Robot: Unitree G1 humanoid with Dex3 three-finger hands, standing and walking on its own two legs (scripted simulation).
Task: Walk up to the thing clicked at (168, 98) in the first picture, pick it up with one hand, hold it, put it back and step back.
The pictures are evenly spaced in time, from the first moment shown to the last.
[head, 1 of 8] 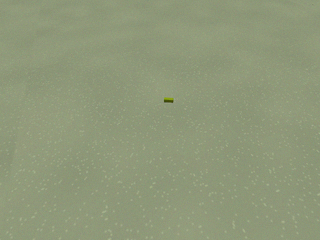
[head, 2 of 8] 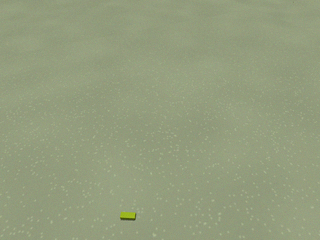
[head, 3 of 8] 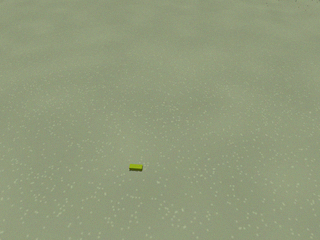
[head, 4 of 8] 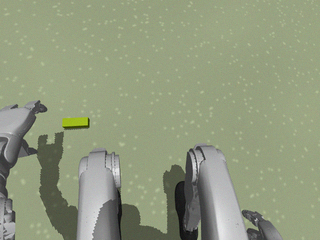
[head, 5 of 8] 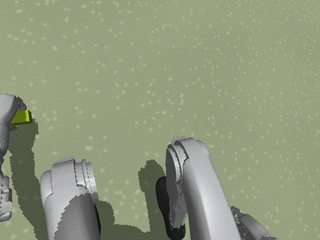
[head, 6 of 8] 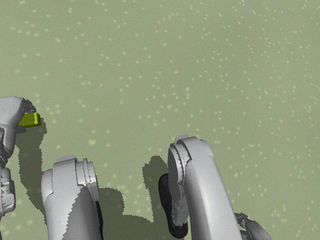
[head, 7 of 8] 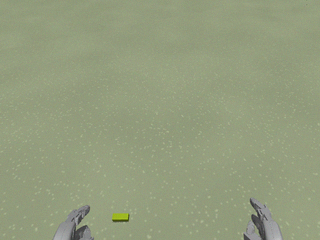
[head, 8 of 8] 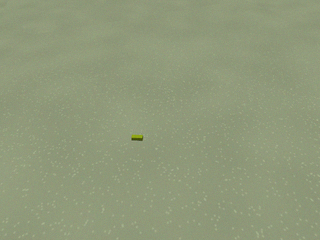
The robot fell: no
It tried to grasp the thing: yes
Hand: left
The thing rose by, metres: 0.68
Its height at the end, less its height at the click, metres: +0.00
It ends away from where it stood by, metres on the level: 0.00
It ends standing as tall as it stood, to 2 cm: yes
